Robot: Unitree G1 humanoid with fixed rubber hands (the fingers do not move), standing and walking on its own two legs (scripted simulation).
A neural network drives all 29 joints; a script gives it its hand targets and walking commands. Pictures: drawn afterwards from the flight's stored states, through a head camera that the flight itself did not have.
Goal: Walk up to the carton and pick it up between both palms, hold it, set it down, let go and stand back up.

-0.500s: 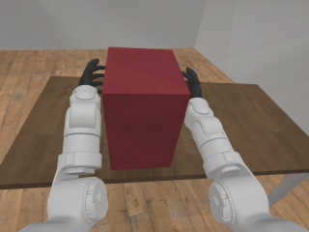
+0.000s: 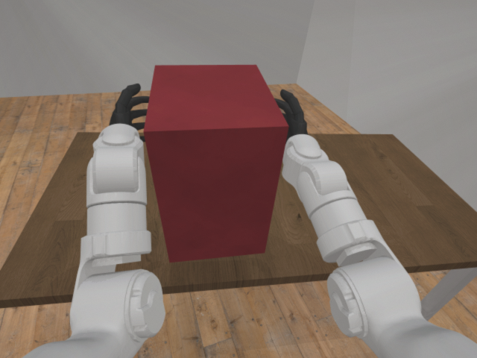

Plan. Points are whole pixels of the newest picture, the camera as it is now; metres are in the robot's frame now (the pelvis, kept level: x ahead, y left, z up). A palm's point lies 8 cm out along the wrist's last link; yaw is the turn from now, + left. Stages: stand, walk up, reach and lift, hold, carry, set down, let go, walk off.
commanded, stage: reach and lift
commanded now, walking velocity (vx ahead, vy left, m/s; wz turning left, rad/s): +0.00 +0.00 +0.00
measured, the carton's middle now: (212, 164) +0.40 +0.01 +0.18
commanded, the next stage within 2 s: hold in 0.88 s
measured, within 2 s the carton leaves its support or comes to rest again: neither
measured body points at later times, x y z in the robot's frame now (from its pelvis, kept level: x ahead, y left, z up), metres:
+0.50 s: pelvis +0.00 +0.00 +0.00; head -0.06 +0.02 +0.45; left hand +0.40 +0.15 +0.27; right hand +0.40 -0.12 +0.27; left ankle +0.04 +0.12 -0.75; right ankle -0.01 -0.12 -0.75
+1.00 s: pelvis +0.01 -0.01 +0.00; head -0.07 +0.02 +0.44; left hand +0.40 +0.15 +0.29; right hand +0.40 -0.12 +0.31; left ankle +0.04 +0.12 -0.75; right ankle -0.01 -0.12 -0.75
